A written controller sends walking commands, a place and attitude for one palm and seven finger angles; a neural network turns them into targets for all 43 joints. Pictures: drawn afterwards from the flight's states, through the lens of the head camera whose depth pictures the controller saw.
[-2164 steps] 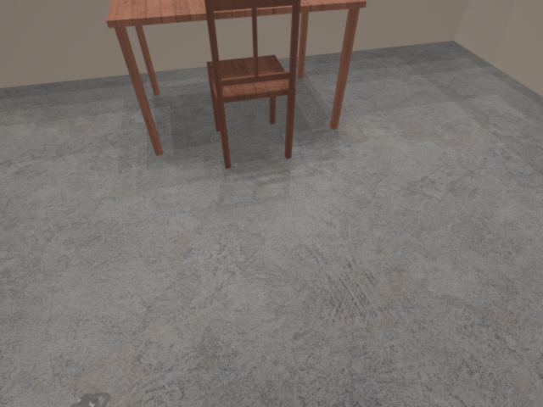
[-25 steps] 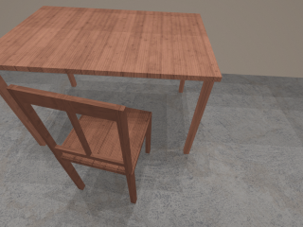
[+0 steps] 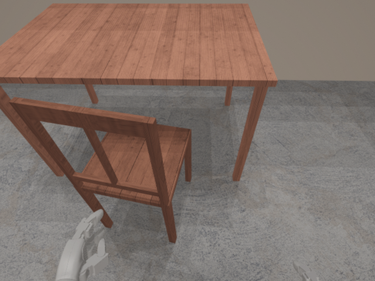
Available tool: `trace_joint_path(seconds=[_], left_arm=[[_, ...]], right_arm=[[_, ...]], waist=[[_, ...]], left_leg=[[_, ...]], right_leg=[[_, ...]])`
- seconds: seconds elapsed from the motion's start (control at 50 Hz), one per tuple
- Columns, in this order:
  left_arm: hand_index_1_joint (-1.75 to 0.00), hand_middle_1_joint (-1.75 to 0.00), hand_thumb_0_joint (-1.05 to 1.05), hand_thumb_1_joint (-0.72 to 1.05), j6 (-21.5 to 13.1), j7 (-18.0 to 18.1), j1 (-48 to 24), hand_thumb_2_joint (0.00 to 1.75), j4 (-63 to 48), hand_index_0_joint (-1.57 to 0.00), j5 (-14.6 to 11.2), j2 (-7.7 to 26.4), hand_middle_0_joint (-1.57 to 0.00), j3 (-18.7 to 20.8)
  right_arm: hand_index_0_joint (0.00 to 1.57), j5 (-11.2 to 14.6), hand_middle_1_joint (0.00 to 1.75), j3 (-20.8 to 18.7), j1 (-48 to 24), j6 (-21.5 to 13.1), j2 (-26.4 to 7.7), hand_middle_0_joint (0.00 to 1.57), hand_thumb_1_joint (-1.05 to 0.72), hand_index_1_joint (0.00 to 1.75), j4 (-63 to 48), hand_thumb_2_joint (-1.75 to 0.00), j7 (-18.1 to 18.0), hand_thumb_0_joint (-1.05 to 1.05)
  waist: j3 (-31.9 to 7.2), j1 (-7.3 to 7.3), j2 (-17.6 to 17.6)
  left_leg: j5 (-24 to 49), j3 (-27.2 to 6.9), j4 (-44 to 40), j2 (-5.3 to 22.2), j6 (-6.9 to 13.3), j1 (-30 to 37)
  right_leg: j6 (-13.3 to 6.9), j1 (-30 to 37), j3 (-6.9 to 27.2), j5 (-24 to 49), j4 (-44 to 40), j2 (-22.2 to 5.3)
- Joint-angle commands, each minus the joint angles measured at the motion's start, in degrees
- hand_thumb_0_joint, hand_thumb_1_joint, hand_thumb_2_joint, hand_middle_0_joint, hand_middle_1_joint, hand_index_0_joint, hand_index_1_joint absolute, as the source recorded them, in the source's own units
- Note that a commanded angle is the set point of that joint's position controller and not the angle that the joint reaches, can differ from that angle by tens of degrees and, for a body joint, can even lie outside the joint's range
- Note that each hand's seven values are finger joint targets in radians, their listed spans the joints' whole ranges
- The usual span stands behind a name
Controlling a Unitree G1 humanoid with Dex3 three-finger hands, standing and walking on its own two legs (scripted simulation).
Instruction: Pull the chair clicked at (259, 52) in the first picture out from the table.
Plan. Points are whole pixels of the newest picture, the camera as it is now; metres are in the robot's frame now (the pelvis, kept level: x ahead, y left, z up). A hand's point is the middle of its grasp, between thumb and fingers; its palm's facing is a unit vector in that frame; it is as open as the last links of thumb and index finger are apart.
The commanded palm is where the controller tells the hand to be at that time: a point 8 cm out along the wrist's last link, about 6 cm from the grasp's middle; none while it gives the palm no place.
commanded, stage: raise the hand toward the chair's back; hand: left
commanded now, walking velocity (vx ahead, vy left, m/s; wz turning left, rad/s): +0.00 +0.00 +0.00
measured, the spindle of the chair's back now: (103, 158) +0.48 +0.28 -0.09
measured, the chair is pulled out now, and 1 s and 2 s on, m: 0.13 0.13 0.13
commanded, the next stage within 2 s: aim the fingers beside a spindle in 1.90 s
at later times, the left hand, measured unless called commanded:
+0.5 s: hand (115, 275) +0.15 +0.16 -0.04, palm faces -0.23 -0.97 -0.06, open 11.7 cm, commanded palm +0.14 +0.22 -0.04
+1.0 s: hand (99, 258) +0.18 +0.19 -0.03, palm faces -0.19 -0.98 -0.06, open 15.8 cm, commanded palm +0.17 +0.25 -0.03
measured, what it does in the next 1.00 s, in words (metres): lowers itself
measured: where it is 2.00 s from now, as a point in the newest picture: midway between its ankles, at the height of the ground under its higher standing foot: outside the picture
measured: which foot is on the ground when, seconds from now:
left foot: down 0.00-1.00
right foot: down 0.00-1.00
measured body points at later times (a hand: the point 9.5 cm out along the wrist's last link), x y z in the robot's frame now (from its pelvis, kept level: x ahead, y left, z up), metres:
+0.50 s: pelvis -0.06 +0.00 -0.11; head -0.02 +0.00 +0.34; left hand +0.16 +0.21 -0.03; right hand +0.14 -0.20 -0.18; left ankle +0.06 +0.12 -0.72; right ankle -0.03 -0.12 -0.72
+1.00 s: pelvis -0.05 +0.02 -0.08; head -0.01 +0.04 +0.36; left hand +0.18 +0.25 -0.02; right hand +0.13 -0.23 -0.13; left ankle +0.06 +0.12 -0.72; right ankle -0.03 -0.12 -0.72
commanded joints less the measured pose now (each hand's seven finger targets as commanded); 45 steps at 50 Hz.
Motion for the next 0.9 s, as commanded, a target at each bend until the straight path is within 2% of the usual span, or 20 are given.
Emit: trace_joint_path(seconds=[0.0,0.04,0.06,0.08,0.1,0.12,0.18,0.2,0.22,0.3,0.32,0.38,0.46,0.5,0.6,0.62,0.68,0.7,0.8,0.88], left_arm=[[-0.26,-0.26,0.0,0.64,-14.55,-13.84,9.74,0.79,1.61,-0.17,-2.62,-5.06,-0.17,-1.25],[-0.25,-0.25,0.0,0.6,-21.64,-21.61,8.96,0.77,-3.57,-0.17,-3.83,-0.31,-0.17,2.72],[-0.25,-0.25,0.0,0.57,-24.76,-25.13,7.9,0.76,-4.13,-0.17,-3.78,3.37,-0.17,6.24],[-0.25,-0.25,0.0,0.55,-25.33,-26.11,9.38,0.75,-4.83,-0.16,-3.99,6.0,-0.16,10.58],[-0.24,-0.24,0.0,0.53,-23.75,-26.01,10.77,0.74,-5.64,-0.16,-3.8,7.75,-0.16,13.2],[-0.24,-0.24,0.0,0.5,-21.28,-25.99,9.88,0.73,-10.15,-0.16,-5.27,4.82,-0.16,10.64],[-0.23,-0.23,0.0,0.43,-16.73,-22.0,2.81,0.7,-24.4,-0.15,-6.6,4.75,-0.15,9.4],[-0.22,-0.22,0.0,0.41,-16.59,-20.35,-1.24,0.69,-28.28,-0.15,-5.89,4.95,-0.15,8.06],[-0.22,-0.22,0.0,0.39,-17.27,-18.98,-3.28,0.68,-34.33,-0.15,-5.34,6.16,-0.15,7.6],[-0.2,-0.2,0.0,0.29,-19.72,-18.62,-11.28,0.64,-39.05,-0.14,-4.18,6.18,-0.14,3.46],[-0.2,-0.2,0.0,0.27,-19.53,-19.44,-11.51,0.63,-36.26,-0.14,-4.45,6.59,-0.14,3.84],[-0.19,-0.19,0.0,0.2,-16.13,-22.31,-8.82,0.6,-28.92,-0.13,-5.07,6.67,-0.13,4.03],[-0.18,-0.18,0.0,0.11,-10.07,-23.07,-5.34,0.56,-26.27,-0.12,-6.73,9.48,-0.12,8.79],[-0.17,-0.17,0.0,0.06,-8.45,-21.68,-3.67,0.54,-24.06,-0.12,-7.26,10.16,-0.12,11.5],[-0.15,-0.15,0.0,-0.06,-11.12,-18.38,-4.68,0.49,-24.86,-0.1,-7.13,10.54,-0.1,12.75],[-0.15,-0.15,0.0,-0.08,-12.19,-18.26,-5.7,0.48,-26.38,-0.1,-7.02,9.71,-0.1,11.53],[-0.14,-0.14,0.0,-0.15,-13.65,-18.24,-4.96,0.45,-24.54,-0.1,-6.32,8.89,-0.1,9.87],[-0.13,-0.13,0.0,-0.17,-13.81,-18.24,-5.47,0.44,-23.95,-0.09,-6.06,9.13,-0.09,9.96],[-0.11,-0.11,0.0,-0.29,-14.36,-18.53,-6.1,0.39,-26.13,-0.08,-6.1,10.83,-0.08,11.45],[-0.1,-0.1,0.0,-0.38,-13.9,-18.11,-6.28,0.35,-26.46,-0.07,-5.92,10.51,-0.07,11.3]], right_arm=[[0.2,-0.62,0.3,-4.73,-7.32,-5.57,-6.09,0.2,-0.9,0.3,-15.14,-0.9,2.87,0.0],[0.2,-1.18,0.3,-5.28,-9.98,-4.46,-6.31,0.2,-0.9,0.3,-18.96,-0.9,4.95,0.0],[0.2,-1.27,0.3,-5.72,-11.02,-3.5,-6.17,0.2,-0.9,0.3,-20.28,-0.9,5.65,0.0],[0.2,-1.15,0.3,-6.32,-11.88,-2.26,-6.03,0.2,-0.9,0.3,-22.28,-0.9,5.84,0.0],[0.2,-0.91,0.3,-6.62,-12.53,-0.7,-5.85,0.2,-0.9,0.3,-23.48,-0.9,5.97,0.0],[0.2,-0.48,0.3,-6.16,-14.18,0.85,-5.69,0.2,-0.9,0.3,-26.61,-0.9,5.85,0.0],[0.2,0.2,0.3,-5.49,-13.62,3.81,-4.99,0.2,-0.9,0.3,-30.37,-0.9,4.37,0.0],[0.2,-0.12,0.3,-5.03,-12.88,4.42,-4.99,0.2,-0.9,0.3,-30.21,-0.9,3.98,0.0],[0.2,-0.2,0.3,-5.03,-11.32,4.74,-4.67,0.2,-0.9,0.3,-30.56,-0.9,3.27,0.0],[0.2,-0.67,0.3,-3.16,-8.54,4.27,-4.68,0.2,-0.9,0.3,-27.53,-0.9,0.86,0.0],[0.2,-0.42,0.3,-3.05,-7.99,3.72,-4.79,0.2,-0.9,0.3,-25.89,-0.9,0.36,0.0],[0.2,0.4,0.3,-2.32,-8.6,2.32,-5.15,0.2,-0.9,0.3,-24.06,-0.9,-0.49,0.0],[0.2,0.95,0.3,-1.95,-10.1,1.96,-4.66,0.2,-0.9,0.3,-24.33,-0.9,-0.82,0.0],[0.2,0.92,0.3,-2.03,-11.22,2.27,-4.06,0.2,-0.9,0.3,-24.11,-0.9,-0.97,0.0],[0.2,0.69,0.3,-2.19,-10.61,2.01,-3.74,0.2,-0.9,0.3,-23.63,-0.9,-0.8,0.0],[0.2,0.71,0.3,-2.09,-9.86,1.61,-3.95,0.2,-0.9,0.3,-23.73,-0.9,-0.59,0.0],[0.2,0.93,0.3,-2.39,-8.81,0.93,-4.69,0.2,-0.9,0.3,-23.38,-0.9,-0.45,0.0],[0.2,0.96,0.3,-2.49,-8.62,0.9,-5.0,0.2,-0.9,0.3,-23.36,-0.9,-0.48,0.0],[0.2,1.03,0.3,-2.85,-7.8,0.22,-5.94,0.2,-0.9,0.3,-23.42,-0.9,-0.44,0.0],[0.2,0.9,0.3,-2.75,-7.72,0.47,-6.04,0.2,-0.9,0.3,-23.33,-0.9,-0.06,0.0]], waist=[[-5.65,4.24,-12.55],[-10.45,5.14,-6.18],[-12.04,5.0,-5.38],[-14.61,6.47,-5.61],[-14.77,7.84,-2.91],[-15.15,7.48,-2.54],[-17.13,5.37,1.59],[-16.15,3.33,1.38],[-17.02,3.12,3.88],[-16.82,-1.69,2.8],[-15.95,-2.08,2.63],[-14.42,-1.88,0.4],[-17.49,1.12,0.29],[-17.05,2.26,-2.2],[-13.88,2.18,-2.36],[-14.27,1.85,0.62],[-12.2,0.77,0.27],[-12.68,0.47,-1.23],[-15.98,0.9,2.65],[-15.31,0.61,4.14]], left_leg=[[-3.13,0.27,8.76,-0.56,0.33,-7.29],[-0.14,1.22,15.21,-0.93,-0.19,-11.58],[-0.06,1.35,18.54,-0.68,-0.16,-14.65],[-0.47,1.91,20.57,-0.69,0.25,-17.08],[-1.53,2.17,21.08,-0.71,0.34,-18.22],[-4.89,2.74,21.06,-1.06,0.57,-19.09],[-9.25,1.4,22.03,-0.18,1.31,-18.53],[-12.98,-0.01,22.5,0.54,1.5,-20.29],[-12.6,-0.07,23.52,0.96,1.71,-19.38],[-10.19,-1.68,27.49,1.85,2.76,-18.62],[-11.6,-1.75,27.86,1.76,2.69,-19.29],[-16.83,-2.01,26.56,1.64,2.56,-21.88],[-17.54,-1.49,23.58,0.93,2.37,-21.33],[-17.99,-1.81,22.31,0.94,2.23,-21.84],[-19.34,-1.49,21.32,0.97,1.91,-22.95],[-19.69,-1.48,20.77,0.78,1.82,-22.04],[-22.09,-1.71,19.59,0.82,1.85,-21.67],[-22.76,-2.17,19.18,0.99,1.96,-21.58],[-20.04,-2.62,18.06,1.09,1.94,-17.65],[-18.55,-3.73,16.63,1.35,1.74,-14.75]], right_leg=[[-2.42,-20.49,-2.16,0.14,5.96,1.87],[-3.34,-22.16,-0.64,6.1,13.98,1.33],[-3.56,-24.29,-0.01,6.63,17.47,1.23],[-3.63,-24.92,0.63,5.93,19.93,1.17],[-3.88,-25.25,1.2,4.4,21.21,1.44],[-3.46,-25.95,1.48,0.85,21.07,1.4],[-3.1,-28.98,1.97,-3.68,20.98,2.4],[-2.83,-32.26,2.04,-7.52,21.52,2.98],[-3.04,-32.8,2.8,-8.34,20.79,2.83],[-2.55,-37.36,1.24,-6.98,21.68,4.11],[-2.5,-37.95,1.35,-8.85,20.7,4.06],[-2.33,-37.47,1.65,-14.9,18.34,3.92],[-2.35,-32.35,2.5,-18.05,15.74,3.02],[-2.33,-31.7,1.87,-18.91,15.57,3.38],[-2.55,-32.76,1.73,-20.5,15.31,3.2],[-2.68,-32.82,1.44,-19.76,15.79,2.98],[-2.57,-34.13,1.1,-19.88,15.33,2.96],[-2.45,-34.38,0.64,-19.32,15.87,3.23],[-2.65,-32.99,-0.67,-13.96,17.33,3.49],[-2.68,-32.92,-1.8,-10.77,17.63,3.62]])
